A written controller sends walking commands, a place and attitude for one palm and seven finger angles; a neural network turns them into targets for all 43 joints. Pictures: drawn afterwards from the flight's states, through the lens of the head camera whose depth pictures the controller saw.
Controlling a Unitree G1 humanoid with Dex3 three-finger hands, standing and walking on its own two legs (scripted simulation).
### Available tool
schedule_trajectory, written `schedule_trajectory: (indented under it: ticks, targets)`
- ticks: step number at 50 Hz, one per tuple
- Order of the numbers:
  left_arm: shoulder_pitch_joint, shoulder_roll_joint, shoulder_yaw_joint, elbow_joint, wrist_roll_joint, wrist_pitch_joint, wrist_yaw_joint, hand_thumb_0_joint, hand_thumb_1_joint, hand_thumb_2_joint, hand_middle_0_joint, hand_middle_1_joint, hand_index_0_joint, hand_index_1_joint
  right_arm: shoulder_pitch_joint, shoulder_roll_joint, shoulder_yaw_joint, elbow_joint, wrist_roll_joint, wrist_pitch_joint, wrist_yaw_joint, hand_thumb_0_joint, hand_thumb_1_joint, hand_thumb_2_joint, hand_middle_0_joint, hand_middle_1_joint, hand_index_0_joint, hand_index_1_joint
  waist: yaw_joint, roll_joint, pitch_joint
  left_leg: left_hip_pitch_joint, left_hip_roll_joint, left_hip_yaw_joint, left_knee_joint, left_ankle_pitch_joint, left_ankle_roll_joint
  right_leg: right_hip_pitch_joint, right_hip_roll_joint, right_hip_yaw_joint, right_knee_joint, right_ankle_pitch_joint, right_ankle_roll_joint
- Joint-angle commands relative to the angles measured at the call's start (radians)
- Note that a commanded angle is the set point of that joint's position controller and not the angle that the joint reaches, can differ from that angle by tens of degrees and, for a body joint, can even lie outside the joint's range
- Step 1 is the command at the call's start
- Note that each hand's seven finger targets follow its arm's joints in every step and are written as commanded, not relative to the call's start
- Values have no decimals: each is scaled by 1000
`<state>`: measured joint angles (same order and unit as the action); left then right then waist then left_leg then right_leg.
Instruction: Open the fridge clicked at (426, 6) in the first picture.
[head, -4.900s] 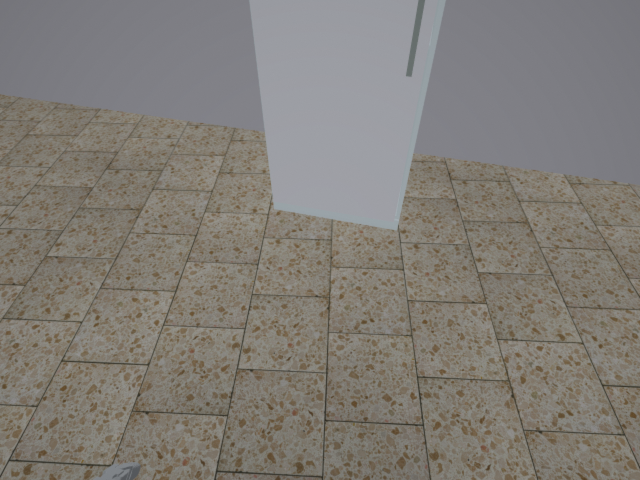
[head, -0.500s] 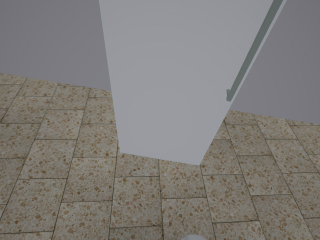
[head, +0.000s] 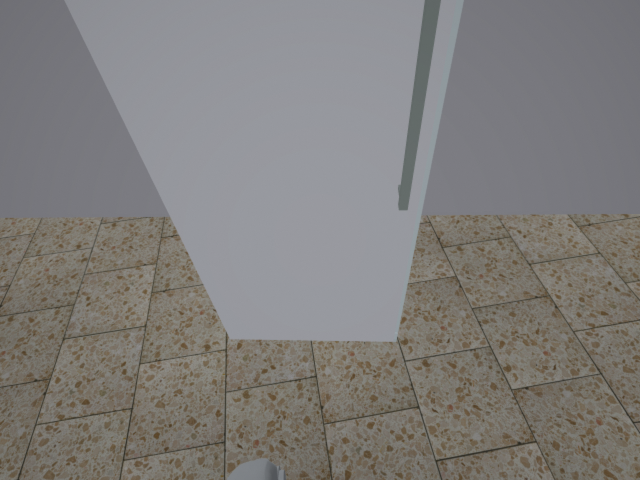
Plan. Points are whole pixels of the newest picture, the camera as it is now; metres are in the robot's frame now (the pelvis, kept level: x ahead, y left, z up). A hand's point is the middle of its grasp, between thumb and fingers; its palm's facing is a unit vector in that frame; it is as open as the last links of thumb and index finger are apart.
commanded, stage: take the last steps up to it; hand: right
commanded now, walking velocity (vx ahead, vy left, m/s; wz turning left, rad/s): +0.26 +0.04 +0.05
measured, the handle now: (418, 78) +0.61 -0.13 +0.20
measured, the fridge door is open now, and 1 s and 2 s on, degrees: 0 0 0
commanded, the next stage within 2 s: come to a stop and stand still in 0.30 s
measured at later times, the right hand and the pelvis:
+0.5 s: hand (428, 433) +0.23 -0.14 -0.17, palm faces +0.01 +0.97 -0.23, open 7.2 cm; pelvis +0.16 +0.04 -0.01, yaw +1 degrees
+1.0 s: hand (446, 460) +0.20 -0.16 -0.18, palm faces -0.02 +0.97 -0.26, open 7.4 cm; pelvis +0.15 +0.04 -0.01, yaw +4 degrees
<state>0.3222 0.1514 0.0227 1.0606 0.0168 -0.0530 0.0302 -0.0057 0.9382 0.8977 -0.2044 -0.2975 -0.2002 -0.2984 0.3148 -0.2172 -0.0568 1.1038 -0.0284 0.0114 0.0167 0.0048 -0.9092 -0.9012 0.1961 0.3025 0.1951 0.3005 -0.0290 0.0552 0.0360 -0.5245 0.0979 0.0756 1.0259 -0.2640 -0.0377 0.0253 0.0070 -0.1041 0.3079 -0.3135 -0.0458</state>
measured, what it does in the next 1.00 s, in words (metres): walks ahead: left foot, then right foot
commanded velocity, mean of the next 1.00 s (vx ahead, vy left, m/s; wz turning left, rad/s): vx -0.02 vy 0.03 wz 0.01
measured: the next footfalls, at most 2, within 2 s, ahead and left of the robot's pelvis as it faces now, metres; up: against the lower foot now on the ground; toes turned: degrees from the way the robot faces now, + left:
left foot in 0.24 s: +0.24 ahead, +0.12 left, +0.00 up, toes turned +8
right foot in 0.64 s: +0.28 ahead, -0.10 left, +0.00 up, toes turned -3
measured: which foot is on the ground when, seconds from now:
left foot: up 0.00-0.22, down 0.24-0.70, up 0.72-1.00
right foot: down 0.00-0.24, up 0.26-0.62, down 0.64-1.00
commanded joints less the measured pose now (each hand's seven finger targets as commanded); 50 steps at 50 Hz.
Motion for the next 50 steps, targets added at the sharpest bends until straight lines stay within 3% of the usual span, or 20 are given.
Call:
schedule_trajectory:
  ticks: [1, 6, 8, 10, 11, 12, 13, 14, 15, 17, 20, 27, 30, 31, 33, 35, 38, 43, 48, 50]
  targets:
    - [131, 127, 24, 14, -2, -18, 11, 0, 900, 900, -200, -300, -200, -300, -123, -20, 4, -104, 6, -23, 5, 0, -900, -900, 200, 300, 200, 300, 46, -179, 119, -172, 13, 4, -59, 47, 6, 30, -258, 126, -100, 601, -94]
    - [185, 128, 23, 54, 10, -13, 14, 0, 900, 900, -200, -300, -200, -300, -246, 1, 13, -145, 12, -31, 4, 0, -900, -900, 200, 300, 200, 300, 72, -191, 134, -77, -25, 47, -291, 38, 45, 44, -260, 101, -38, 749, -87]
    - [181, 142, 27, 63, 7, -10, 15, 0, 900, 900, -200, -300, -200, -300, -198, -7, 11, -134, 13, -38, -1, 0, -900, -900, 200, 300, 200, 300, 44, -199, 85, 58, -77, 77, -364, 12, 75, 43, -260, 87, 50, 945, -77]
    - [160, 152, 32, 64, -1, -7, 14, 0, 900, 900, -200, -300, -200, -300, -35, -44, -4, -86, 9, -50, -8, 0, -900, -900, 200, 300, 200, 300, -33, -154, -4, 309, -107, 82, -471, 101, 93, -23, -236, 68, 245, 966, -44]
    - [145, 143, 30, 56, -9, -11, 9, 0, 900, 900, -200, -300, -200, -300, 93, -83, -20, -47, 5, -61, -12, 0, -900, -900, 200, 300, 200, 300, -96, -98, -70, 541, -59, 22, -501, 204, 117, -175, -202, 48, 417, 802, -17]
    - [179, 97, 28, 40, -23, -13, -1, 0, 900, 900, -200, -300, -200, -300, 205, -169, -42, -18, -1, -74, -23, 0, -900, -900, 200, 300, 200, 300, -124, 103, -184, 752, 196, -293, -536, 385, 226, -394, -67, -16, 727, 304, 25]
    - [199, 81, 29, 25, -27, -10, 4, 0, 900, 900, -200, -300, -200, -300, 224, -213, -45, -13, 19, -71, -25, 0, -900, -900, 200, 300, 200, 300, -87, 142, -245, 748, 374, -540, -654, 499, 337, -481, 8, 45, 1002, -282, 33]
    - [161, 84, 33, 25, -26, -2, 5, 0, 900, 900, -200, -300, -200, -300, 124, -191, -41, -40, 26, -61, -31, 0, -900, -900, 200, 300, 200, 300, -67, 36, -159, 617, 353, -482, -717, 279, 350, -501, -55, 119, 1048, -247, 13]
    - [106, 59, 35, 20, -18, 9, -4, 0, 900, 900, -200, -300, -200, -300, 36, -151, -34, -62, 26, -56, -38, 0, -900, -900, 200, 300, 200, 300, -44, -6, -63, 473, 318, -438, -774, 104, 305, -509, -90, 115, 1044, -182, 14]
    - [97, 32, 29, 22, 1, 29, -14, 0, 900, 900, -200, -300, -200, -300, -83, -80, -9, -94, 21, -61, -40, 0, -900, -900, 200, 300, 200, 300, 24, -44, 42, 225, 235, -277, -816, 37, 237, -470, -136, 123, 967, -73, 24]
    - [168, 1, 27, 42, 7, 55, -18, 0, 900, 900, -200, -300, -200, -300, -112, -43, 9, -94, 13, -69, -40, 0, -900, -900, 200, 300, 200, 300, 80, 23, 29, 128, 150, -118, -840, 115, 190, -384, -131, 77, 789, -23, 53]
    - [28, 2, 7, 9, -13, 57, -6, 0, 900, 900, -200, -300, -200, -300, -57, -64, 5, -77, 8, -48, -51, 0, -900, -900, 200, 300, 200, 300, 25, 29, -47, 306, 149, -120, -689, 580, 206, -347, -79, 58, 401, -4, 94]
    - [19, 34, 21, 5, -10, 64, -2, 0, 900, 900, -200, -300, -200, -300, -55, -76, -5, -72, 13, -29, -57, 0, -900, -900, 200, 300, 200, 300, 37, 59, -55, 314, 137, -115, -614, 516, 177, -256, -74, 57, 232, 114, 95]
    - [23, 55, 24, 4, -9, 61, -2, 0, 900, 900, -200, -300, -200, -300, -51, -75, -7, -76, 17, -21, -58, 0, -900, -900, 200, 300, 200, 300, 40, 30, -49, 290, 116, -106, -567, 483, 147, -208, -85, 69, 162, 245, 85]
    - [3, 130, 35, -21, -3, 52, 5, 0, 900, 900, -200, -300, -200, -300, -17, -28, -2, -92, 22, -7, -62, 0, -900, -900, 200, 300, 200, 300, 23, -154, -59, 224, 1, -27, -475, 212, 59, -142, -267, 205, 125, 720, -2]
    - [-49, 159, 35, -38, 0, 55, 15, 0, 900, 900, -200, -300, -200, -300, 2, -11, 4, -90, 22, 10, -64, 0, -900, -900, 200, 300, 200, 300, 11, -332, -26, 227, -66, 2, -293, -215, 23, -216, -363, 293, 22, 816, -107]
    - [-97, 156, 38, -65, 5, 58, 30, 0, 900, 900, -200, -300, -200, -300, -9, -34, -12, -87, 14, 30, -59, 0, -900, -900, 200, 300, 200, 300, 16, -238, -25, 159, -66, -97, -25, -287, 26, -240, -363, 264, 21, 741, -154]
    - [-102, 190, 63, -84, 6, 65, 25, 0, 900, 900, -200, -300, -200, -300, -28, -22, -12, -113, 11, 33, -48, 0, -900, -900, 200, 300, 200, 300, 43, -198, -132, 91, -71, -80, -34, -249, 0, -92, -331, 220, 65, 661, -144]
    - [-126, 200, 73, -84, 6, 73, 6, 0, 900, 900, -200, -300, -200, -300, 9, -7, -1, -109, 14, 20, -43, 0, -900, -900, 200, 300, 200, 300, 35, -257, -134, 279, -70, -19, -410, -148, 11, -185, -288, 214, 58, 371, -93]
    - [-119, 156, 71, -88, -7, 78, -3, 0, 900, 900, -200, -300, -200, -300, 72, -48, -5, -87, 2, 8, -46, 0, -900, -900, 200, 300, 200, 300, 11, -109, -105, 425, -44, -47, -681, 43, 18, -322, -185, 151, 157, 159, -9]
